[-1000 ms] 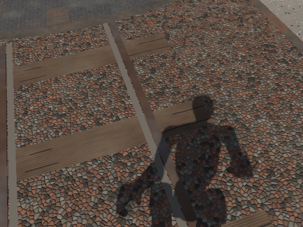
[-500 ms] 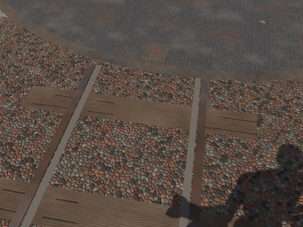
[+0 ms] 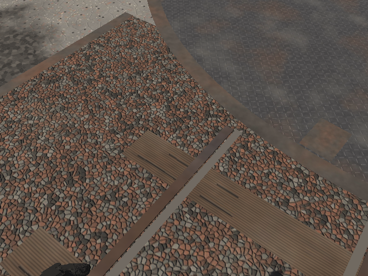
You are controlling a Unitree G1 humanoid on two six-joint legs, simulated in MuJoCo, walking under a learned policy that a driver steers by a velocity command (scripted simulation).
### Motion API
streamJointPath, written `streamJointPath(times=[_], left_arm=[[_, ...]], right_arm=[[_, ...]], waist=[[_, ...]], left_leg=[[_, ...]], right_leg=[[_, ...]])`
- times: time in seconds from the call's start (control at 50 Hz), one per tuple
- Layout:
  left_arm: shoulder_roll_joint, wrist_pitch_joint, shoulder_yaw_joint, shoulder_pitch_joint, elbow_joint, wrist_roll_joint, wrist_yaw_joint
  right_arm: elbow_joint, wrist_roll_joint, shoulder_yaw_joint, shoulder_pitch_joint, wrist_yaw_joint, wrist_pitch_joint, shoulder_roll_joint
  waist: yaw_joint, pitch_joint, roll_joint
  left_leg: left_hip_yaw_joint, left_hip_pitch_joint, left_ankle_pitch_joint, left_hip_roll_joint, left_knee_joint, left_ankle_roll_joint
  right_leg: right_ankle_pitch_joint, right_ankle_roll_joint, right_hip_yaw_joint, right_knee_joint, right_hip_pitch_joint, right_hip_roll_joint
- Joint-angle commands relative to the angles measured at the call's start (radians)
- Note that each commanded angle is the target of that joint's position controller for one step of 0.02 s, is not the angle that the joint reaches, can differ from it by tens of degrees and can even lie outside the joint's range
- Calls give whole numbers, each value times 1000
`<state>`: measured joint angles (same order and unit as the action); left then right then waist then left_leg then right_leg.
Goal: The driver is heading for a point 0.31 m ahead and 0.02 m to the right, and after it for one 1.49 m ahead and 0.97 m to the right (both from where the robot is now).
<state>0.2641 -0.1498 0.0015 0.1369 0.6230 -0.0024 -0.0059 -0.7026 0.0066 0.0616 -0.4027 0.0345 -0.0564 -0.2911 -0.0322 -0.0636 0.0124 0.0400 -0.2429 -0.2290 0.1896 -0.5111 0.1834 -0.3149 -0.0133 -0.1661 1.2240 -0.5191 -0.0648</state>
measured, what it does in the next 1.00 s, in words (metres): walks ahead, turning right: right foot, then left foot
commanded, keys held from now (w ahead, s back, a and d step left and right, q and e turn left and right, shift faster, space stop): w+q+shift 0.08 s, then w+e+shift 0.92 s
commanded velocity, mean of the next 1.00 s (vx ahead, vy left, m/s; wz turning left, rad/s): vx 1.00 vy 0.00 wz -0.37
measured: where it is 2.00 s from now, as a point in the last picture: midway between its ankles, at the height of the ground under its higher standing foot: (304, 84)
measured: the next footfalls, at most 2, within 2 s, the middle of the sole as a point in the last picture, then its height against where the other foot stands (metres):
right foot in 0.28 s outside the picture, level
left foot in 0.72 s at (170, 181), level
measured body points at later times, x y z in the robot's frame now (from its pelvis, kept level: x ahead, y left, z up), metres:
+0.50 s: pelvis +0.46 -0.09 +0.01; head +0.47 -0.08 +0.46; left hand +0.43 +0.17 -0.12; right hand +0.67 -0.32 -0.05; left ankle +0.52 +0.06 -0.66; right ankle +0.44 -0.17 -0.73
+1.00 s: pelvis +0.89 -0.10 +0.00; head +0.90 -0.13 +0.45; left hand +1.22 +0.03 -0.05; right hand +0.73 -0.37 -0.12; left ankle +0.84 +0.06 -0.73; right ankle +0.98 -0.28 -0.65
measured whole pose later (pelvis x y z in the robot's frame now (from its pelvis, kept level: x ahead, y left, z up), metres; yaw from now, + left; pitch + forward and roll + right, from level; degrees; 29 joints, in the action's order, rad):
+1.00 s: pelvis +0.89 -0.10 +0.00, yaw -28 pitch +0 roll +5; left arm 0.37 -0.02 0.07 0.12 0.58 -0.04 0.03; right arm -0.85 0.00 0.10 -0.42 -0.01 -0.09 -0.36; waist -0.10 -0.03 0.05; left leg -0.15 0.06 -0.35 0.04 -0.29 -0.03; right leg -0.13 0.03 0.00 1.11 -0.82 -0.13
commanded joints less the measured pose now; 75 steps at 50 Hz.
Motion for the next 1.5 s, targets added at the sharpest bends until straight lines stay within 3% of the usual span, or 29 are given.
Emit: streamJointPath(times=[0.02,0.1,0.18,0.26,0.28,0.3,0.32,0.34,0.38,0.46,0.54,0.64,0.7,0.72,0.74,0.76,0.8,0.88,1.04,1.1,1.14,1.16,1.18,1.2,1.22,1.26,1.32,1.4,1.5], left_arm=[[140,16,46,19,-62,28,-7],[54,8,25,-174,-129,19,12],[104,1,44,-239,-139,-18,27],[211,18,104,71,-84,-41,13],[227,30,103,337,-27,-35,11],[324,29,124,403,22,-13,32],[215,27,105,427,39,-17,46],[151,34,91,348,24,-7,37],[163,40,90,300,20,7,46],[104,41,69,270,45,-25,38],[149,50,87,279,62,-34,3],[141,64,94,352,106,-58,-8],[162,88,100,311,92,-27,-1],[92,91,76,287,54,14,1],[-45,79,27,476,20,-51,7],[44,86,33,414,41,-82,-11],[120,89,54,196,18,-38,-13],[40,124,49,115,-43,-51,19],[70,109,35,-107,-124,-27,75],[147,104,66,-97,-137,-38,89],[240,122,118,207,-70,-47,82],[295,138,152,440,5,-50,63],[351,151,153,426,23,-49,47],[349,118,131,324,-60,-12,48],[260,104,127,337,-72,-10,44],[231,65,113,232,-55,0,50],[173,60,93,124,-57,3,34],[176,68,95,144,-21,-24,-4],[184,78,111,222,31,-50,-16]], right_arm=[[99,16,29,118,-29,-32,-113],[43,26,39,53,-54,-19,-140],[-27,27,28,-41,-53,-22,-105],[-52,-34,37,13,-38,5,-175],[-27,-50,23,71,-42,7,-148],[-6,-16,-13,-124,-33,-15,-9],[-20,9,-24,-97,-25,-37,-56],[19,31,-15,67,-17,-59,-117],[76,-8,-27,274,-14,-97,-92],[81,-26,-28,260,-18,-95,-68],[159,-26,-48,474,-7,-106,-27],[187,10,-12,527,-20,-105,-89],[152,24,39,255,-43,-105,-171],[116,23,55,-7,-58,-90,-221],[71,-1,61,-56,-38,-79,-296],[87,1,48,-12,-33,-70,-190],[62,-6,31,64,-41,-56,-115],[-3,-16,10,143,-33,-59,-29],[-47,-8,36,148,-43,-73,-176],[-55,-13,51,82,-51,-49,-267],[-29,-10,61,122,-57,-25,-307],[-12,-4,52,155,-56,-32,-274],[18,-35,-5,123,-43,-67,-80],[101,10,-30,-4,-25,-112,-86],[114,31,-11,174,-21,-133,-200],[117,16,-20,238,-39,-128,-155],[88,-12,-9,175,-38,-82,-151],[167,-37,-37,393,-33,-75,-60],[204,22,-7,472,-24,-82,-110]], waist=[[73,-54,32],[-31,-41,-42],[-99,-43,-112],[107,150,-156],[231,299,-127],[103,455,368],[130,419,387],[147,238,213],[121,74,-57],[26,17,20],[76,-74,41],[90,-33,76],[-80,181,96],[-177,380,12],[-50,561,-467],[-83,435,-399],[-99,157,-94],[0,19,-105],[-1,-98,23],[56,-14,-78],[233,148,-143],[334,222,-63],[219,184,331],[100,481,352],[191,399,110],[72,130,-127],[-25,19,-57],[42,-68,-27],[100,-14,58]], left_leg=[[384,-122,-24,-218,333,158],[262,-271,-8,-153,306,64],[277,45,30,-253,242,37],[190,319,998,-320,-133,-12],[163,97,917,-303,-477,-33],[74,-292,120,-119,-914,-131],[113,-461,-191,-108,-950,-121],[131,-555,-143,-167,-943,-97],[109,-507,-100,-199,-772,-89],[98,-422,-86,-234,-498,-153],[39,-249,218,-184,-142,-213],[84,-19,353,-162,31,-224],[74,283,160,-203,3,-165],[229,603,-66,-369,-71,-116],[830,885,-459,-643,123,68],[898,782,-639,-608,210,35],[535,502,-258,-524,217,-26],[214,221,20,-454,293,-37],[-200,132,359,-388,416,-103],[-254,285,1106,-403,217,-136],[-243,221,1398,-435,-192,-128],[-235,-17,1085,-375,-541,-154],[-203,-351,-250,-142,-1038,-196],[89,-603,-343,-107,-1202,-185],[134,-625,-198,-171,-1079,-144],[128,-541,-116,-237,-861,-149],[134,-378,-104,-276,-675,-204],[41,-230,199,-237,-276,-261],[99,-59,368,-197,-18,-277]], right_leg=[[99,-53,54,-209,-70,-22],[504,-73,138,-585,164,53],[561,-29,118,-731,63,11],[252,92,246,-676,253,97],[194,141,128,-573,610,12],[-221,339,-475,-750,954,-190],[-457,328,-787,-970,997,-217],[-413,297,-682,-968,888,-221],[-92,288,-494,-983,621,-129],[88,311,-349,-1032,447,-48],[109,266,-247,-1092,173,12],[145,181,-283,-1019,231,-3],[546,109,-231,-600,298,39],[392,92,-169,-268,130,84],[-244,53,-64,86,-196,168],[-175,58,-21,200,-326,66],[-39,60,49,173,-347,-4],[-12,67,58,78,-283,-108],[432,80,215,-382,-153,-52],[332,133,345,-453,20,92],[212,192,343,-427,376,150],[265,240,236,-509,737,122],[375,323,-42,-542,909,0],[-209,547,-695,-812,1102,-220],[-440,452,-758,-969,988,-204],[-233,383,-620,-997,614,-151],[-25,374,-392,-1008,290,-33],[86,315,-189,-1020,34,83],[-66,218,-263,-930,142,61]])
Over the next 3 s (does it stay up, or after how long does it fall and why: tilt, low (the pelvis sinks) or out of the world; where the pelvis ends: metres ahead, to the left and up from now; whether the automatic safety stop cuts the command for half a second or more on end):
stays up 1.55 -1.63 -0.02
